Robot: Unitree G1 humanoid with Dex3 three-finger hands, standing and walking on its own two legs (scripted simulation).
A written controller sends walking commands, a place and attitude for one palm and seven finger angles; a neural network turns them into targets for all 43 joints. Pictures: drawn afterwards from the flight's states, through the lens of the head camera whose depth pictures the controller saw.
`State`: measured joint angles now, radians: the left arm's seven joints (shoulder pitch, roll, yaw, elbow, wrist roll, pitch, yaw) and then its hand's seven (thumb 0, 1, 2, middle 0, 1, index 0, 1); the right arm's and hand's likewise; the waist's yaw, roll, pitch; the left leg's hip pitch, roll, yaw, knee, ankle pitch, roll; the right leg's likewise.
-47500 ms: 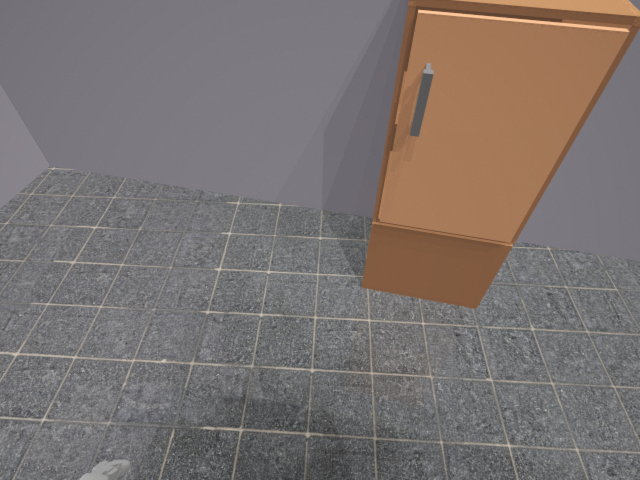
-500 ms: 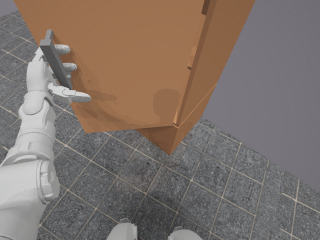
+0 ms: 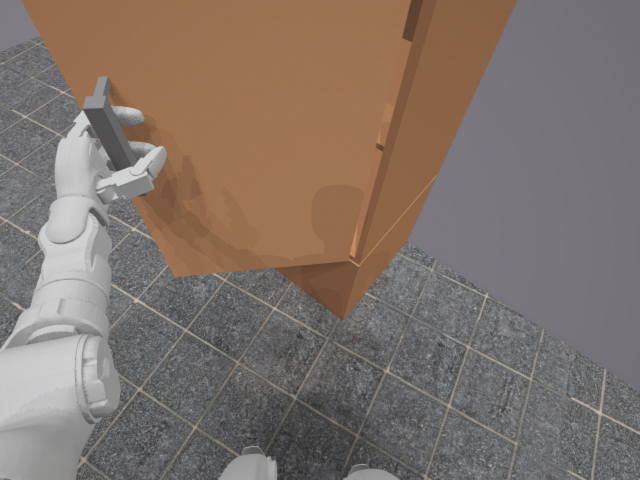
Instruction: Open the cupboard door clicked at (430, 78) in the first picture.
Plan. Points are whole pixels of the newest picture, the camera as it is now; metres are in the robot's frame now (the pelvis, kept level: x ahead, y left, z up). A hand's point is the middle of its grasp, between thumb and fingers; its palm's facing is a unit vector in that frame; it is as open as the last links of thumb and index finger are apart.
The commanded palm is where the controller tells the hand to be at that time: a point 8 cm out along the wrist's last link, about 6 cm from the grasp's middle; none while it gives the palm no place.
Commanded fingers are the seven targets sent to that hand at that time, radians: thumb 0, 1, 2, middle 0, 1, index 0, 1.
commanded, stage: close the thumb around the handle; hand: left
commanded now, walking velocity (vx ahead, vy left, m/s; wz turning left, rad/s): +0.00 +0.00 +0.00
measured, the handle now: (122, 140) +0.52 +0.24 +0.10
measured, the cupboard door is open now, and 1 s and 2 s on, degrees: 46 77 90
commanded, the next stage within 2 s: pull the door open along its arc in 0.20 s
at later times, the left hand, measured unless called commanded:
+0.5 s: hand (136, 176) +0.46 +0.21 +0.10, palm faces +0.09 -1.00 +0.01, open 5.6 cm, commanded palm +0.41 +0.25 +0.10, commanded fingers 0.00 0.90 0.90 -0.40 -1.35 -0.40 -1.35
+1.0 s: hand (193, 289) +0.31 +0.12 +0.10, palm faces +0.28 -0.95 +0.11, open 6.2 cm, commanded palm +0.25 +0.20 +0.10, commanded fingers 0.00 0.90 0.90 -0.40 -1.35 -0.40 -1.35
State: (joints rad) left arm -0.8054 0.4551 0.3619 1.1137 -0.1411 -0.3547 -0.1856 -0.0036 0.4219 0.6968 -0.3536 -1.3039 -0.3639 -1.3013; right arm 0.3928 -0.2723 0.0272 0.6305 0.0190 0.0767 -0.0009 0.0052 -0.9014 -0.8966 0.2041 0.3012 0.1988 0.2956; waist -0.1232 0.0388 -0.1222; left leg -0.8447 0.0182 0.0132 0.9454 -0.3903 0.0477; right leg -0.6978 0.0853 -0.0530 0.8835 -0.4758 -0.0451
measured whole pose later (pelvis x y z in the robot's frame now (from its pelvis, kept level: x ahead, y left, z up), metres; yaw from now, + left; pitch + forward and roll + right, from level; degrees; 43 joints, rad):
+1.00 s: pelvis +0.00 -0.01 +0.02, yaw +0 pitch +7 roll -1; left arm 0.06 0.02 0.00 0.08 -0.13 -0.17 0.26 0.00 0.65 0.70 -0.38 -1.33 -0.37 -1.31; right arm 0.19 -0.21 0.04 0.49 -0.01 0.07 0.03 0.01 -0.90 -0.90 0.20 0.30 0.20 0.30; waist -0.01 0.03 -0.14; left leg -0.59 0.00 0.05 0.84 -0.37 0.04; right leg -0.47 0.06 -0.02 0.82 -0.47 -0.05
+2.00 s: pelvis +0.00 -0.05 +0.02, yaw +4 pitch +5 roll +1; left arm 0.22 -0.09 -0.21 -0.03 0.04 -0.11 0.52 0.00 -0.34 0.37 -0.30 -1.18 -0.32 -1.17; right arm 0.19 -0.21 0.02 0.54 -0.05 0.07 0.00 0.01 -0.90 -0.90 0.20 0.30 0.20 0.30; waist 0.00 0.05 -0.12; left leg -0.55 -0.02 -0.03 0.81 -0.35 -0.02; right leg -0.42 0.06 -0.09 0.82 -0.49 -0.10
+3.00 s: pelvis -0.02 +0.00 +0.01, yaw +1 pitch +5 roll -1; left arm 0.36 0.09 -0.23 -0.18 -0.07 -0.18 0.13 -0.02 -0.50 0.30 -0.21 -0.33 -0.22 -0.34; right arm 0.24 -0.22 0.06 0.43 0.00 0.03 0.02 0.01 -0.90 -0.90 0.20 0.30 0.20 0.30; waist -0.01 0.05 -0.08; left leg -0.60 -0.02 0.03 0.89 -0.37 0.05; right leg -0.48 0.05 -0.04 0.88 -0.48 -0.04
